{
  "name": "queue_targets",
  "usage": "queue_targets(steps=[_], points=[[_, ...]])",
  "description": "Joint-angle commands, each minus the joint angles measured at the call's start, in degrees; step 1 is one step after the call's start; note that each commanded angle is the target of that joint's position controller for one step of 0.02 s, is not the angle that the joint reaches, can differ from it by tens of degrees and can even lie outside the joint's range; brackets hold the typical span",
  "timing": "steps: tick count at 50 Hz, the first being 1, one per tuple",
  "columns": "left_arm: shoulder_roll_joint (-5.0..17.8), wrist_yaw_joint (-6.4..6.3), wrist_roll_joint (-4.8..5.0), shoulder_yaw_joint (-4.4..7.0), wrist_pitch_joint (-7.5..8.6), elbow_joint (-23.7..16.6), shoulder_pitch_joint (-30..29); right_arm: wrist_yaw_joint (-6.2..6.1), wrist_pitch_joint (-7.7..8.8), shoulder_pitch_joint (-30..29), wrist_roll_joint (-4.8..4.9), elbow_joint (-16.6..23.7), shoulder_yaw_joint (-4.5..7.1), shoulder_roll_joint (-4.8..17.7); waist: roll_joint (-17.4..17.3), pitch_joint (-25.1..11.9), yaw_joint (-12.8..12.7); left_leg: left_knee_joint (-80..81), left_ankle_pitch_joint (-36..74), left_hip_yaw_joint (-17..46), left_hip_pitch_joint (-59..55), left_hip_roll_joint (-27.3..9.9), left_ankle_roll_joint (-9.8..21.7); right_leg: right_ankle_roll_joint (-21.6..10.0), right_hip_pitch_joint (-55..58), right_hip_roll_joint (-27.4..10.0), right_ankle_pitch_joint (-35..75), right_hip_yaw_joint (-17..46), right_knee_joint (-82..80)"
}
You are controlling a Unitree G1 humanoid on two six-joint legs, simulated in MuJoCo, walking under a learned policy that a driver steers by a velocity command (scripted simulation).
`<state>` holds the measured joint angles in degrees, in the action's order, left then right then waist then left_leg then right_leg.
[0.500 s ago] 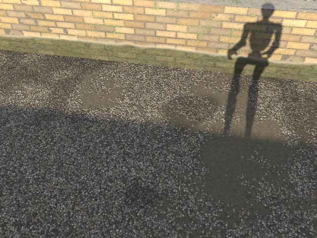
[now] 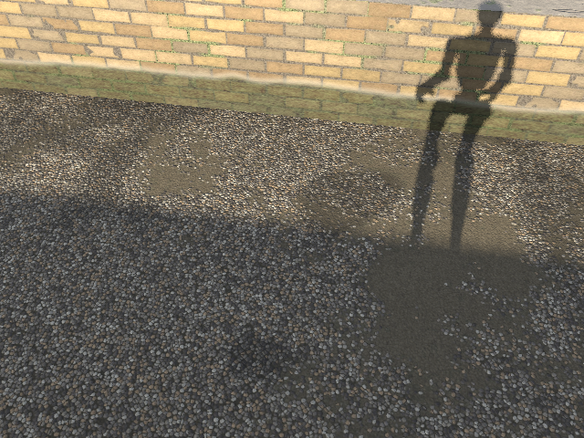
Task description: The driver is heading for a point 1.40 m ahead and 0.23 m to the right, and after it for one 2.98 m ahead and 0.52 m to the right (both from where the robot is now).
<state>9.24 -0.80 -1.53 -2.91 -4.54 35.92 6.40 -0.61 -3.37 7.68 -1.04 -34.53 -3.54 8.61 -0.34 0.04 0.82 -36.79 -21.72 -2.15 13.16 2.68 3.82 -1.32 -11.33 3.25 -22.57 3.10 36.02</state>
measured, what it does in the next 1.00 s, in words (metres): stands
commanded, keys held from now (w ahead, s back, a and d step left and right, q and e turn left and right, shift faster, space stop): w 1.00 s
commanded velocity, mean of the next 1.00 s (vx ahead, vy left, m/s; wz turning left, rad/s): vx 0.50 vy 0.00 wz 0.00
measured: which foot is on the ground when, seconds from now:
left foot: down 0.00-1.00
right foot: down 0.00-1.00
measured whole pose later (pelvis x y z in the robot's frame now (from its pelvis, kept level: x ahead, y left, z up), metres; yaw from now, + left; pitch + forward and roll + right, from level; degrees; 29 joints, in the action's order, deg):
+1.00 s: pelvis +0.00 +0.01 +0.00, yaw -1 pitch -2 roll -1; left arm 8.9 -0.7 -1.6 -2.8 -4.3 35.8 5.8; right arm -0.5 -2.9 7.6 -1.1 -33.7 -3.7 8.3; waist -0.4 -0.3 1.0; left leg -37.5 -22.3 -3.1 13.6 2.6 4.2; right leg -0.8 -12.0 3.1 -23.0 3.8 36.9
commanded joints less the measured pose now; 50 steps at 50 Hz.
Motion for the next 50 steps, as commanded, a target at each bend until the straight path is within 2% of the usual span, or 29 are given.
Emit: queue_targets(steps=[1,3,4,6,11,12,13,14,18,19,20,21,25,26,27,28,32,33,34,35,39,40,41,42,45,46,47,48,50], points=[[4.0,-0.13,-0.07,1.20,1.09,-4.6,-3.7,-0.19,1.04,-3.0,-0.19,5.0,1.03,3.5,-0.2,-6.0,0.0,6.8,15.2,6.3,-0.1,-5.6,0.8,-1.0,2.6,-2.7,13.3,3.3,-3.2],[3.6,-0.09,-0.13,0.97,1.28,-4.8,-4.3,-0.36,0.95,-4.3,0.15,5.3,1.07,3.8,-0.7,-2.9,-0.2,7.6,14.0,6.8,1.1,-5.7,0.9,-0.8,1.2,-2.5,11.9,3.1,-3.7],[4.3,0.02,0.14,1.03,0.88,-6.2,-7.1,0.40,1.13,-7.3,-0.32,6.6,0.98,3.6,-0.6,-0.7,0.6,4.7,23.5,4.8,2.1,-5.5,0.6,-0.9,-0.6,-3.7,23.1,4.0,-2.9],[3.9,-0.23,-0.04,1.27,1.18,-4.6,-3.4,-0.13,1.35,-2.4,-0.22,4.8,0.98,3.3,0.3,-7.7,0.1,6.3,15.7,5.9,-0.7,-5.5,0.6,-1.0,3.4,-2.8,14.2,3.3,-2.8],[3.5,0.01,-0.13,0.97,1.27,-4.7,-4.6,-0.31,0.83,-4.8,0.22,5.6,1.00,3.7,-0.9,-2.2,-0.2,7.7,14.0,6.9,1.6,-5.9,1.0,-0.7,0.8,-2.3,11.6,3.1,-3.4],[4.3,0.11,0.13,1.05,0.89,-6.2,-7.1,0.47,1.08,-7.3,-0.32,6.9,0.89,3.4,-0.7,-0.5,0.6,4.7,23.4,4.7,2.4,-5.5,0.6,-0.7,-0.8,-3.6,22.9,4.0,-2.6],[4.7,0.08,-0.03,1.34,0.83,-6.0,-6.4,0.68,1.40,-5.8,-0.92,6.4,0.97,3.1,-0.1,-4.0,0.9,3.9,24.5,4.3,0.8,-5.4,0.5,-1.0,0.7,-4.1,25.1,4.5,-2.1],[3.9,-0.19,-0.06,1.30,1.31,-4.6,-3.4,-0.07,1.49,-2.3,-0.25,5.0,0.95,3.2,0.3,-8.1,0.1,6.2,15.8,5.9,-0.8,-5.5,0.6,-1.0,3.6,-2.9,14.4,3.4,-2.6],[3.4,-0.04,-0.12,1.02,1.28,-4.8,-4.9,-0.31,0.92,-4.9,0.27,5.8,0.99,3.7,-0.7,-2.3,-0.2,7.6,14.3,6.7,1.6,-5.9,0.9,-0.7,0.8,-2.3,11.7,3.1,-3.2],[4.2,0.11,0.15,1.04,0.82,-6.3,-7.4,0.49,1.10,-7.5,-0.28,7.0,0.83,3.3,-0.7,-0.4,0.6,4.7,23.5,4.6,2.6,-5.6,0.6,-0.6,-1.0,-3.5,22.7,3.9,-2.4],[4.5,0.10,-0.06,1.34,0.76,-6.1,-6.6,0.71,1.43,-5.9,-0.90,6.5,0.90,3.0,-0.2,-4.0,0.9,3.9,24.6,4.2,0.9,-5.5,0.5,-0.9,0.7,-4.0,24.9,4.4,-1.9],[3.8,-0.16,-0.08,1.30,1.25,-4.6,-3.5,-0.04,1.52,-2.4,-0.24,5.1,0.90,3.1,0.2,-8.2,0.1,6.2,16.0,5.8,-0.7,-5.5,0.6,-0.9,3.5,-2.8,14.2,3.4,-2.4],[3.4,-0.02,-0.13,1.03,1.28,-4.9,-5.1,-0.28,0.98,-4.9,0.28,5.9,0.97,3.6,-0.7,-2.3,-0.2,7.6,14.3,6.7,1.7,-6.0,1.0,-0.6,0.7,-2.3,11.5,3.1,-3.1],[4.1,0.13,0.13,1.05,0.81,-6.4,-7.6,0.52,1.15,-7.5,-0.27,7.1,0.80,3.3,-0.7,-0.4,0.6,4.7,23.5,4.6,2.7,-5.7,0.6,-0.6,-1.0,-3.5,22.6,4.0,-2.3],[4.5,0.12,-0.07,1.34,0.75,-6.1,-6.7,0.74,1.48,-5.9,-0.90,6.6,0.87,2.9,-0.2,-4.1,0.9,3.8,24.6,4.2,1.0,-5.5,0.5,-0.8,0.6,-3.9,24.7,4.5,-1.8],[3.7,-0.14,-0.08,1.30,1.24,-4.7,-3.7,0.00,1.58,-2.3,-0.23,5.2,0.87,3.0,0.2,-8.2,0.1,6.2,15.9,5.8,-0.6,-5.6,0.6,-0.8,3.5,-2.8,14.1,3.4,-2.3],[3.3,-0.01,-0.13,1.03,1.28,-5.0,-5.2,-0.26,1.03,-4.9,0.28,6.0,0.94,3.6,-0.7,-2.3,-0.2,7.6,14.1,6.6,1.8,-6.0,1.0,-0.6,0.7,-2.2,11.4,3.2,-3.0],[4.1,0.14,0.12,1.05,0.81,-6.5,-7.7,0.54,1.20,-7.5,-0.28,7.2,0.77,3.2,-0.6,-0.4,0.6,4.6,23.4,4.5,2.8,-5.7,0.6,-0.5,-1.1,-3.5,22.5,4.0,-2.2],[4.4,0.13,-0.08,1.34,0.75,-6.2,-6.9,0.76,1.52,-5.8,-0.91,6.7,0.84,2.9,-0.2,-4.1,0.9,3.8,24.5,4.1,1.1,-5.6,0.5,-0.8,0.5,-3.9,24.7,4.5,-1.7],[3.7,-0.14,-0.08,1.30,1.24,-4.7,-3.8,0.02,1.62,-2.3,-0.24,5.3,0.85,3.0,0.2,-8.3,0.2,6.1,15.8,5.7,-0.6,-5.6,0.6,-0.8,3.4,-2.7,14.1,3.5,-2.2],[3.3,0.00,-0.13,1.03,1.28,-5.0,-5.3,-0.25,1.06,-4.8,0.27,6.0,0.92,3.5,-0.7,-2.4,-0.2,7.6,14.1,6.5,1.8,-6.0,1.0,-0.6,0.6,-2.2,11.4,3.2,-2.9],[4.1,0.15,0.11,1.05,0.81,-6.5,-7.8,0.55,1.23,-7.4,-0.30,7.3,0.76,3.2,-0.6,-0.4,0.6,4.6,23.3,4.4,2.8,-5.7,0.6,-0.5,-1.2,-3.4,22.5,4.1,-2.1],[4.4,0.13,-0.09,1.34,0.74,-6.2,-6.9,0.77,1.55,-5.8,-0.93,6.8,0.83,2.8,-0.2,-4.1,1.0,3.8,24.5,4.0,1.1,-5.6,0.5,-0.8,0.4,-3.9,24.7,4.6,-1.6],[3.6,-0.14,-0.08,1.29,1.24,-4.8,-3.8,0.03,1.65,-2.2,-0.25,5.3,0.84,3.0,0.2,-8.3,0.2,6.1,15.9,5.6,-0.6,-5.7,0.6,-0.8,3.4,-2.7,14.1,3.5,-2.1],[3.2,-0.05,-0.15,1.03,1.34,-5.0,-5.3,-0.26,1.24,-4.8,0.26,6.0,0.93,3.5,-0.5,-3.0,-0.2,7.4,14.2,6.4,1.4,-6.1,1.0,-0.7,0.9,-2.2,11.5,3.3,-2.9],[4.0,0.10,0.10,1.08,0.79,-6.6,-8.0,0.53,1.29,-7.5,-0.24,7.3,0.76,3.2,-0.5,-0.4,0.6,4.6,23.4,4.3,2.7,-5.8,0.6,-0.5,-1.3,-3.3,22.3,4.1,-2.1],[4.3,0.12,-0.09,1.31,0.65,-6.3,-7.2,0.77,1.53,-5.9,-0.86,6.8,0.79,2.8,-0.2,-3.9,1.0,3.7,24.5,3.9,1.3,-5.7,0.5,-0.7,0.2,-3.8,24.3,4.5,-1.5],[3.5,-0.12,-0.10,1.27,1.16,-4.8,-4.0,0.04,1.63,-2.3,-0.23,5.4,0.81,2.9,0.0,-8.3,0.2,6.1,15.9,5.5,-0.5,-5.8,0.7,-0.7,3.2,-2.6,13.8,3.5,-2.0],[3.0,-0.07,-0.17,1.00,1.32,-5.1,-5.1,-0.24,1.40,-4.5,0.23,5.9,0.88,3.3,-0.6,-3.9,-0.2,7.3,14.0,6.3,1.2,-6.1,0.9,-0.6,1.1,-2.2,11.3,3.3,-2.8]])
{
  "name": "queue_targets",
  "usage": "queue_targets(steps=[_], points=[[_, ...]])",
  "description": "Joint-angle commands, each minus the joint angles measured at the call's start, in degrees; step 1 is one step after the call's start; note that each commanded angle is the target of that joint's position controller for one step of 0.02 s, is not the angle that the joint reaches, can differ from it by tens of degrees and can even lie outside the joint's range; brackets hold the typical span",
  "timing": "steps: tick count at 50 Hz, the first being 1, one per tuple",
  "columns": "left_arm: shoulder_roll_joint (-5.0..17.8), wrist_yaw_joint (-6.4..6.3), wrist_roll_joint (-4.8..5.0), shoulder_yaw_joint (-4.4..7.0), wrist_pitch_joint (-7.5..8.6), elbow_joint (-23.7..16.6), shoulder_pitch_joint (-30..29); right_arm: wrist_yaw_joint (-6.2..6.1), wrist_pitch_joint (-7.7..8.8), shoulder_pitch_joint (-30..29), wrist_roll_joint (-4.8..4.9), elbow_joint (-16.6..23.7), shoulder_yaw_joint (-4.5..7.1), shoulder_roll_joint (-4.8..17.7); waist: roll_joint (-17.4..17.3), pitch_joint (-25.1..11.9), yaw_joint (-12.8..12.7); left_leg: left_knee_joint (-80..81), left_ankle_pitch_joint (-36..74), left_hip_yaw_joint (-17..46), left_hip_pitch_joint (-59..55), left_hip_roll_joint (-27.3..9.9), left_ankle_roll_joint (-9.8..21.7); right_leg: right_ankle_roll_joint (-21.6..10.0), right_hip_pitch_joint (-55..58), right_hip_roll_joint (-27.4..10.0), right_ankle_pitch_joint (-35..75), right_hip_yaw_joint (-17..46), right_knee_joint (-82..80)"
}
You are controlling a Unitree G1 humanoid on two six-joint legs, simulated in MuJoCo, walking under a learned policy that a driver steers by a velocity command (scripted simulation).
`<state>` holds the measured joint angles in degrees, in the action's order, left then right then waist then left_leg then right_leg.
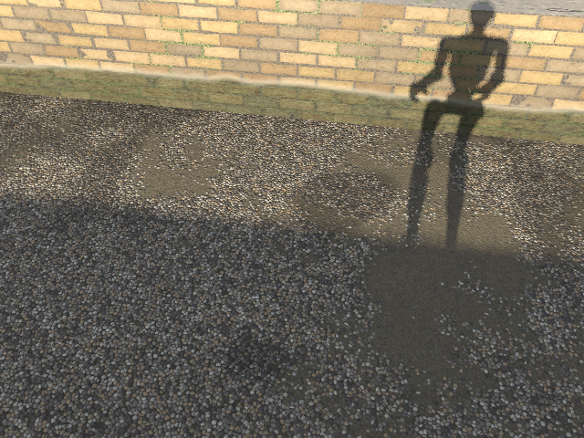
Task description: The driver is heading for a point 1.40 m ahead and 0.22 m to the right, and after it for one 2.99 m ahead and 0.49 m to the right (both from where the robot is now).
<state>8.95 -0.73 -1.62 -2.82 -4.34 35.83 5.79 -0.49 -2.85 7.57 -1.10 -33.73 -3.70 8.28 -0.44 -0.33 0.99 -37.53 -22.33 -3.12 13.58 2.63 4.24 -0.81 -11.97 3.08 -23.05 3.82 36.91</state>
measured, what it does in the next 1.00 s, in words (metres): stands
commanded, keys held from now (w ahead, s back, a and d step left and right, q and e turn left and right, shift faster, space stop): w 1.00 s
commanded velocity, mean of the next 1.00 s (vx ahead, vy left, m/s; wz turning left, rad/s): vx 0.50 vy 0.00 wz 0.00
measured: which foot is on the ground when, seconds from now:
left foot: down 0.00-1.00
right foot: down 0.00-1.00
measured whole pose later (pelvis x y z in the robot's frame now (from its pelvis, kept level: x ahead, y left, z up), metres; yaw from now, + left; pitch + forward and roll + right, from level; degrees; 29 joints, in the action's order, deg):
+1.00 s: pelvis +0.00 +0.00 +0.00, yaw +0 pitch -2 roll -1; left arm 9.0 -0.8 -1.7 -2.9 -4.3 36.2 5.7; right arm -0.5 -3.1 8.6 -0.9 -33.4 -3.8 8.4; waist -0.3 -0.5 1.0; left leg -37.9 -22.8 -3.7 13.7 2.4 4.4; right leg -0.6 -12.1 3.1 -23.3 4.2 37.2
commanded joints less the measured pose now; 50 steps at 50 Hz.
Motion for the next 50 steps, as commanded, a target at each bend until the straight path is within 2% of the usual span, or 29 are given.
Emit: queue_targets(steps=[1,3,5,8,9,10,12,13,15,16,18,19,21,25,26,27,28,31,32,33,35,36,38,39,40,42,43,45,50], points=[[3.5,-0.09,-0.07,0.94,1.12,-5.0,-4.8,-0.37,0.75,-4.6,0.32,5.3,1.06,3.8,-0.5,-2.7,-0.4,8.2,14.6,7.4,1.1,-6.1,0.6,-1.1,1.4,-2.0,11.6,2.6,-3.7],[4.3,0.09,0.18,0.97,0.59,-6.5,-7.3,0.44,0.77,-7.2,-0.23,6.6,0.88,3.5,-0.5,0.0,0.4,5.3,23.8,5.2,2.5,-5.8,0.3,-1.0,-0.8,-3.2,22.8,3.4,-2.9],[3.9,-0.20,0.02,1.19,1.03,-4.7,-3.4,-0.07,1.18,-2.0,-0.19,4.6,0.97,3.3,0.2,-8.0,0.0,6.8,16.3,6.4,-0.9,-5.7,0.2,-1.3,3.9,-2.5,14.4,2.9,-2.9],[3.4,-0.11,-0.05,0.93,1.14,-5.0,-4.8,-0.37,0.77,-4.5,0.31,5.3,1.06,3.8,-0.4,-2.7,-0.3,8.1,14.6,7.2,1.1,-6.1,0.6,-1.2,1.3,-2.0,11.8,2.7,-3.6],[4.3,0.04,0.17,0.99,0.58,-6.6,-7.5,0.42,0.82,-7.3,-0.19,6.6,0.89,3.5,-0.4,-0.1,0.4,5.3,23.9,5.1,2.4,-5.9,0.2,-1.0,-0.9,-3.1,22.6,3.4,-2.8],[3.7,-0.12,0.00,1.11,0.94,-4.8,-3.9,-0.14,0.89,-2.8,-0.11,5.0,0.97,3.4,-0.2,-6.1,0.0,7.2,16.0,6.6,-0.1,-5.9,0.4,-1.2,2.9,-2.3,13.6,2.9,-3.0],[4.2,0.02,0.08,0.98,0.62,-6.5,-7.2,0.45,0.99,-6.9,-0.38,6.5,0.90,3.4,-0.5,-0.9,0.4,5.1,24.0,5.0,2.0,-5.7,0.2,-1.0,-0.5,-3.2,23.2,3.5,-2.8],[3.8,-0.20,-0.02,1.13,1.06,-4.7,-3.7,-0.17,1.10,-2.6,-0.13,4.9,0.99,3.3,0.1,-7.0,0.0,7.0,16.1,6.5,-0.7,-5.9,0.4,-1.3,3.3,-2.4,13.8,3.0,-3.0],[4.2,-0.03,0.10,0.97,0.58,-6.6,-7.3,0.42,0.98,-7.0,-0.31,6.5,0.89,3.5,-0.4,-0.7,0.4,5.0,24.1,5.0,2.2,-5.8,0.2,-1.0,-0.6,-3.2,23.1,3.5,-2.7],[3.7,-0.22,-0.02,1.12,1.02,-4.8,-3.8,-0.18,1.08,-2.7,-0.11,5.0,0.98,3.3,0.0,-6.9,0.0,6.9,16.2,6.5,-0.7,-5.9,0.4,-1.3,3.2,-2.4,13.7,3.0,-2.9],[3.3,-0.12,-0.06,0.89,1.05,-5.0,-4.6,-0.36,0.77,-4.1,0.25,5.3,1.00,3.7,-0.6,-2.9,-0.3,8.0,14.7,7.0,1.2,-6.1,0.5,-1.1,1.3,-2.0,11.9,2.7,-3.4],[4.2,0.03,0.08,0.97,0.61,-6.5,-7.3,0.42,0.95,-7.1,-0.30,6.6,0.88,3.4,-0.5,-0.7,0.4,5.0,24.1,5.1,2.0,-5.9,0.3,-1.0,-0.7,-3.1,22.9,3.5,-2.7],[3.8,-0.22,0.01,1.17,0.93,-4.8,-3.5,-0.09,1.17,-2.0,-0.14,4.7,0.94,3.3,0.1,-7.9,0.0,6.6,16.6,6.2,-0.8,-5.9,0.3,-1.2,3.6,-2.3,14.2,2.9,-2.6],[3.4,-0.06,-0.06,0.93,1.05,-5.0,-4.9,-0.35,0.65,-4.4,0.32,5.5,1.02,3.8,-0.7,-2.1,-0.3,8.2,14.6,7.1,1.6,-6.3,0.6,-1.0,0.9,-1.8,11.5,2.6,-3.3],[4.5,0.00,0.10,0.99,0.58,-6.4,-7.5,0.57,0.77,-6.9,-0.25,6.8,0.82,3.5,0.0,0.1,0.5,5.0,24.1,4.9,2.5,-5.9,0.3,-0.9,-1.3,-3.0,23.1,3.4,-2.7],[4.7,-0.03,-0.11,1.22,0.50,-6.1,-6.6,0.83,1.07,-5.2,-0.91,6.3,0.92,3.2,0.3,-3.7,0.9,4.1,25.2,4.5,0.7,-5.7,0.1,-1.2,0.4,-3.4,25.4,4.0,-2.1],[3.7,-0.24,0.01,1.14,0.99,-4.7,-3.4,-0.02,1.23,-1.7,-0.22,4.8,0.97,3.3,-0.1,-8.3,0.0,6.6,16.5,6.1,-1.0,-5.8,0.3,-1.2,3.7,-2.4,14.5,3.0,-2.5],[3.7,-0.21,-0.12,0.98,1.13,-4.9,-5.0,-0.23,0.77,-4.0,0.33,5.5,1.03,3.8,0.0,-2.6,-0.2,7.9,15.1,7.1,1.2,-6.3,0.6,-1.1,1.1,-1.8,11.9,2.7,-3.3],[4.4,-0.07,0.11,1.00,0.55,-6.5,-7.7,0.58,0.81,-6.9,-0.22,6.8,0.86,3.6,-0.1,0.0,0.4,5.0,24.3,4.8,2.4,-5.9,0.3,-0.9,-1.3,-2.9,22.9,3.4,-2.6],[3.9,-0.23,-0.09,1.09,0.91,-4.6,-4.1,0.05,0.86,-2.3,-0.10,5.2,0.97,3.5,0.0,-6.2,0.2,6.9,16.4,6.3,0.0,-6.0,0.4,-1.2,2.7,-2.2,14.0,3.0,-2.7],[4.3,-0.08,0.02,0.94,0.58,-6.4,-7.3,0.63,0.98,-6.5,-0.46,6.7,0.86,3.5,-0.6,-0.9,0.4,4.8,24.4,4.7,2.0,-5.8,0.2,-1.0,-0.8,-3.0,23.6,3.5,-2.5],[3.9,-0.30,-0.07,1.10,1.02,-4.5,-3.9,0.03,1.08,-2.1,-0.16,5.1,0.99,3.4,0.0,-7.2,0.2,6.8,16.6,6.2,-0.7,-6.0,0.4,-1.3,3.2,-2.3,14.1,3.1,-2.6],[3.5,-0.23,-0.11,0.89,1.05,-4.8,-4.8,-0.17,0.76,-3.6,0.24,5.5,1.00,3.8,-0.6,-3.1,-0.2,7.8,15.1,6.8,1.3,-6.2,0.5,-1.0,1.3,-1.8,12.2,2.7,-3.1],[4.3,-0.08,0.05,0.93,0.60,-6.3,-7.5,0.60,0.94,-6.7,-0.37,6.8,0.86,3.5,-0.5,-0.7,0.4,4.8,24.5,4.8,2.0,-5.9,0.3,-1.0,-1.0,-2.9,23.3,3.5,-2.4],[3.9,-0.29,-0.08,1.11,0.97,-4.6,-4.1,0.02,0.95,-2.1,-0.11,5.2,1.00,3.5,-0.1,-6.6,0.2,6.8,16.7,6.2,-0.3,-6.0,0.4,-1.2,2.9,-2.1,14.1,3.0,-2.5],[3.5,-0.21,-0.13,0.88,1.08,-4.7,-4.7,-0.16,0.75,-3.4,0.20,5.5,1.01,3.8,-0.7,-3.3,-0.2,7.8,15.1,6.8,1.2,-6.2,0.6,-1.0,1.4,-1.8,12.4,2.7,-3.1],[4.4,-0.07,0.03,0.93,0.62,-6.2,-7.4,0.60,0.94,-6.6,-0.40,6.8,0.87,3.5,-0.5,-0.7,0.5,4.8,24.5,4.7,2.0,-5.9,0.3,-1.0,-0.9,-2.9,23.4,3.5,-2.4],[3.9,-0.34,-0.05,1.13,0.92,-4.5,-3.7,0.09,1.12,-1.3,-0.17,4.9,0.96,3.4,0.1,-8.1,0.2,6.4,17.0,6.0,-0.7,-6.0,0.3,-1.2,3.5,-2.2,14.7,2.9,-2.3],[3.6,-0.11,-0.10,0.85,1.03,-4.6,-4.9,-0.14,0.55,-3.6,0.23,5.7,1.00,3.9,-0.8,-2.2,-0.2,8.1,14.6,6.9,1.9,-6.3,0.6,-1.0,0.8,-1.7,11.9,2.7,-3.0]])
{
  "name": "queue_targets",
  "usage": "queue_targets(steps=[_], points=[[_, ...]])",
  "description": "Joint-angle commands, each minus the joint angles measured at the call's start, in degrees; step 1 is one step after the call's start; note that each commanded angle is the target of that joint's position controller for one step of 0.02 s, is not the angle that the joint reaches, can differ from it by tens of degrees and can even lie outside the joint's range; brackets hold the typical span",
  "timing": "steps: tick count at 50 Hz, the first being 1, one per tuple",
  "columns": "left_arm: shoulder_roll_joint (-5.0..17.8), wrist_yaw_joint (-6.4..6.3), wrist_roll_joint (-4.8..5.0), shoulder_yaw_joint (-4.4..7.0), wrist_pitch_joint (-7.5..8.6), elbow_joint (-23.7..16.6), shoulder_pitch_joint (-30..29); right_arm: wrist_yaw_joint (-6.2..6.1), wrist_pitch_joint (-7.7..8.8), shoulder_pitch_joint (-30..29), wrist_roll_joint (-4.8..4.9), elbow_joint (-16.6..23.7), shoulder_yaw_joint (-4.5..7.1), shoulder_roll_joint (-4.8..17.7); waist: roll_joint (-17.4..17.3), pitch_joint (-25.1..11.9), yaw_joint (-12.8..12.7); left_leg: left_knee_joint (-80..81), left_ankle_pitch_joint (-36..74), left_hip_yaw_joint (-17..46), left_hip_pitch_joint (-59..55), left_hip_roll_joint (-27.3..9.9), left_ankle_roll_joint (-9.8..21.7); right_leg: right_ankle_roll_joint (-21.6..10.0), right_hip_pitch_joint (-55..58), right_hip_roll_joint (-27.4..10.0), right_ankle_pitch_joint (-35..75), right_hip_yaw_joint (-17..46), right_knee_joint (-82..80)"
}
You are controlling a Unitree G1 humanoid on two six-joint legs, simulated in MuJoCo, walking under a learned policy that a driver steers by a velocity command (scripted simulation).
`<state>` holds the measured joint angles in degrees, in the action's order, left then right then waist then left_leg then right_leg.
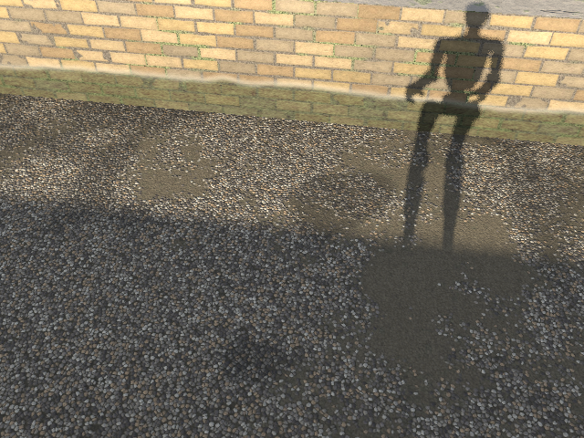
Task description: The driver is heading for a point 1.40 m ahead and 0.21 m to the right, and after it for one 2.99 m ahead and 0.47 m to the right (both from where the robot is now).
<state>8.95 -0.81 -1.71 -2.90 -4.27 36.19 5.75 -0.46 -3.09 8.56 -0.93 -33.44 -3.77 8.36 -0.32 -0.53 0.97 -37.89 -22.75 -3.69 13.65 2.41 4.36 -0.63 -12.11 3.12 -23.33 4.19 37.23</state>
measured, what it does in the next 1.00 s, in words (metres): stands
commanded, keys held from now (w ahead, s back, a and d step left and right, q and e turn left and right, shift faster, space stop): w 0.88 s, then no key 0.12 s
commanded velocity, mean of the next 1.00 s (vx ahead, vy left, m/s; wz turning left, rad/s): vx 0.49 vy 0.00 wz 0.00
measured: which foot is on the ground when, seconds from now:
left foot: down 0.00-1.00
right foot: down 0.00-1.00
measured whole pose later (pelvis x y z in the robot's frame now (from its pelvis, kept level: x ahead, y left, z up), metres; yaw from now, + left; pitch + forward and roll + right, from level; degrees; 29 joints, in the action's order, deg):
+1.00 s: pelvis +0.00 +0.00 +0.00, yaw -1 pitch -1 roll -1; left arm 8.8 -0.8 -1.8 -3.2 -4.8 36.5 6.2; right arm 0.1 -2.7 9.0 -1.7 -33.9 -4.0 8.1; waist -0.4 -0.7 1.1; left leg -36.5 -22.2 -4.3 13.1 2.0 4.3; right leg -0.4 -11.7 3.3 -22.5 4.7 35.6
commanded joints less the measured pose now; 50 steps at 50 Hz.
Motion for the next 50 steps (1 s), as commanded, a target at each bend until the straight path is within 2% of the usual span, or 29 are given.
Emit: queue_targets(steps=[1,2,3,7,8,9,11,12,14,18,19,20,22,23,25,30,31,33,37,38,39,40,44,45,46,47,48,49,50], points=[[4.5,0.08,0.15,0.99,0.53,-6.5,-7.3,0.61,1.04,-7.4,-0.56,6.7,0.93,3.5,-0.7,-0.1,0.5,5.3,24.3,5.2,2.4,-5.7,0.2,-1.1,-1.0,-2.9,23.5,3.1,-2.7],[4.8,0.04,-0.04,1.24,0.46,-6.3,-6.6,0.82,1.35,-5.8,-1.15,6.1,1.00,3.2,-0.2,-3.7,0.9,4.4,25.5,4.8,0.7,-5.5,0.0,-1.4,0.5,-3.4,25.8,3.6,-2.2],[4.0,-0.26,0.05,1.21,0.96,-4.8,-3.5,0.09,1.43,-2.0,-0.41,4.7,1.05,3.4,0.2,-8.1,0.3,6.7,17.0,6.4,-0.9,-5.7,0.1,-1.5,3.8,-2.3,15.2,2.7,-2.6],[3.6,-0.10,0.01,0.94,0.97,-5.1,-5.0,-0.20,0.83,-4.6,0.10,5.4,1.10,3.8,-0.7,-2.0,-0.2,8.3,15.1,7.3,1.7,-6.1,0.5,-1.2,0.9,-1.7,12.3,2.4,-3.3],[4.4,0.05,0.18,0.95,0.46,-6.6,-7.5,0.59,1.01,-7.4,-0.53,6.7,0.91,3.5,-0.8,0.1,0.5,5.2,24.3,5.1,2.5,-5.7,0.1,-1.1,-1.3,-2.9,23.4,3.1,-2.7],[3.9,-0.16,0.01,1.12,0.89,-4.7,-3.9,0.03,1.15,-2.7,-0.38,5.1,1.05,3.4,-0.2,-6.4,0.2,7.1,16.5,6.6,-0.2,-5.8,0.3,-1.4,2.9,-2.2,14.5,2.8,-2.8],[3.6,-0.15,-0.02,0.93,1.06,-5.0,-4.5,-0.19,1.04,-4.1,-0.02,5.3,1.10,3.8,-0.6,-3.1,-0.1,8.0,15.1,7.1,1.2,-5.9,0.4,-1.3,1.4,-1.9,12.9,2.5,-3.3],[4.5,-0.02,0.12,0.98,0.59,-6.5,-7.4,0.56,1.22,-7.3,-0.62,6.6,0.98,3.5,-0.5,-0.5,0.5,5.0,24.6,5.0,2.0,-5.7,0.1,-1.3,-1.0,-3.0,24.1,3.3,-2.7],[4.0,-0.30,0.06,1.17,0.87,-4.8,-3.6,0.04,1.37,-2.0,-0.38,4.7,1.04,3.4,0.2,-7.9,0.3,6.6,17.2,6.2,-0.7,-5.7,0.1,-1.5,3.5,-2.2,15.3,2.7,-2.5],[3.6,-0.10,-0.01,0.94,0.94,-5.1,-4.9,-0.21,0.83,-4.5,0.09,5.4,1.10,3.8,-0.9,-2.1,-0.2,8.2,15.1,7.2,1.7,-6.2,0.5,-1.2,0.8,-1.6,12.2,2.4,-3.2],[4.4,0.05,0.16,0.95,0.44,-6.6,-7.4,0.58,1.01,-7.4,-0.53,6.7,0.91,3.5,-0.8,0.1,0.5,5.1,24.4,5.0,2.5,-5.8,0.1,-1.1,-1.4,-2.8,23.4,3.2,-2.6],[4.0,-0.16,0.01,1.12,0.87,-4.8,-3.8,0.02,1.16,-2.7,-0.38,5.1,1.05,3.4,-0.3,-6.4,0.2,7.0,16.5,6.4,-0.2,-5.9,0.3,-1.4,2.8,-2.1,14.5,2.8,-2.7],[3.6,-0.15,-0.02,0.93,1.04,-5.0,-4.6,-0.19,1.05,-4.0,-0.02,5.3,1.10,3.8,-0.6,-3.1,-0.2,7.9,15.1,6.9,1.2,-6.0,0.4,-1.3,1.3,-1.8,12.9,2.6,-3.3],[4.5,-0.02,0.12,0.97,0.57,-6.5,-7.4,0.55,1.23,-7.3,-0.62,6.6,0.98,3.5,-0.5,-0.5,0.5,4.9,24.5,4.9,2.0,-5.7,0.1,-1.3,-1.1,-2.9,24.1,3.4,-2.6],[4.0,-0.30,0.07,1.16,0.85,-4.8,-3.6,0.04,1.38,-2.0,-0.39,4.7,1.04,3.4,0.2,-7.9,0.3,6.5,17.1,6.1,-0.7,-5.8,0.1,-1.5,3.4,-2.2,15.3,2.8,-2.4],[3.6,-0.05,-0.01,0.90,0.93,-5.0,-4.8,-0.20,0.81,-4.3,0.02,5.5,1.08,3.8,-0.9,-2.0,-0.2,8.1,14.9,7.0,1.8,-6.2,0.5,-1.2,0.7,-1.7,12.4,2.5,-3.2],[4.5,0.07,0.13,0.97,0.50,-6.5,-7.3,0.58,1.06,-7.2,-0.61,6.7,0.94,3.5,-0.8,-0.1,0.5,5.0,24.2,4.9,2.4,-5.8,0.1,-1.2,-1.4,-2.8,23.8,3.3,-2.6],[4.1,-0.28,0.06,1.19,0.93,-4.7,-3.4,0.06,1.45,-1.7,-0.45,4.7,1.07,3.4,0.2,-8.2,0.3,6.4,16.9,6.0,-0.9,-5.8,0.1,-1.5,3.5,-2.2,15.5,2.9,-2.5],[3.6,-0.12,0.02,0.92,0.94,-5.1,-5.0,-0.23,0.85,-4.4,0.07,5.5,1.11,3.8,-0.7,-2.0,-0.2,8.0,15.1,6.9,1.7,-6.2,0.4,-1.3,0.6,-1.6,12.5,2.5,-3.1],[4.4,0.04,0.17,0.94,0.42,-6.6,-7.4,0.56,1.02,-7.2,-0.57,6.7,0.93,3.5,-0.8,0.1,0.5,4.9,24.3,4.7,2.5,-5.8,0.1,-1.2,-1.6,-2.7,23.7,3.3,-2.5],[4.8,0.03,-0.05,1.20,0.35,-6.3,-6.6,0.78,1.33,-5.5,-1.19,6.2,1.00,3.1,-0.4,-3.7,0.9,4.1,25.6,4.3,0.7,-5.7,-0.1,-1.5,0.1,-3.2,25.9,3.8,-1.9],[4.0,-0.26,0.04,1.17,0.86,-4.8,-3.5,0.07,1.42,-1.7,-0.46,4.7,1.05,3.3,0.1,-8.2,0.3,6.4,17.0,5.9,-0.9,-5.8,0.1,-1.5,3.4,-2.1,15.3,2.9,-2.4],[3.6,-0.11,0.01,0.93,0.93,-5.1,-5.0,-0.23,0.86,-4.4,0.07,5.5,1.11,3.8,-0.8,-2.0,-0.2,8.0,14.9,6.8,1.7,-6.3,0.4,-1.2,0.6,-1.6,12.4,2.5,-3.1],[4.4,0.06,0.07,0.91,0.39,-6.4,-7.0,0.56,1.05,-6.7,-0.61,6.6,0.86,3.4,-0.8,0.1,0.4,5.3,23.7,4.9,2.4,-6.0,0.2,-1.2,-1.7,-2.7,22.9,3.5,-2.8],[3.7,-0.13,-0.03,0.97,0.76,-4.1,-2.7,0.04,1.18,-1.2,-0.43,4.5,0.83,3.1,0.1,-6.5,0.2,7.9,14.9,6.5,-0.4,-6.3,0.3,-1.6,2.9,-2.3,13.0,3.6,-4.0],[4.1,0.05,-0.04,0.80,0.34,-6.1,-6.1,0.69,1.33,-5.2,-0.89,5.8,0.66,3.2,-0.3,-0.3,0.5,6.1,22.9,5.1,1.8,-6.0,0.1,-1.4,-1.2,-3.1,22.8,4.3,-4.1],[3.1,-0.15,-0.03,0.67,0.66,-3.5,-2.0,0.08,1.41,-0.4,-0.48,3.8,0.39,2.4,0.8,-6.6,0.1,9.8,13.5,6.8,-0.7,-6.8,0.0,-1.5,4.0,-3.1,12.2,4.6,-6.8],[3.6,0.05,0.01,0.53,0.27,-5.7,-6.4,0.70,1.49,-4.9,-0.92,5.2,0.38,2.8,0.2,0.8,0.5,8.5,21.7,5.6,1.2,-6.3,-0.1,-1.5,-1.0,-3.7,22.1,5.2,-6.5],[2.9,0.03,-0.27,0.26,0.12,-5.3,-6.3,0.87,1.58,-3.7,-1.30,4.6,0.10,1.9,0.2,-2.2,0.8,10.2,22.8,6.0,-0.9,-7.1,-0.4,-1.2,0.7,-4.5,23.1,5.9,-8.1]])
